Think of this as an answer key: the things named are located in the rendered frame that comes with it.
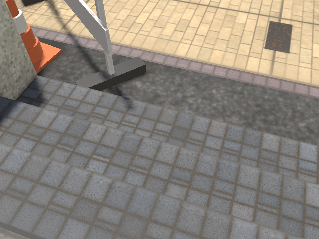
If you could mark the stairs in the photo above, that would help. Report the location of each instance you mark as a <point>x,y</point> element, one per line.
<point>258,176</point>

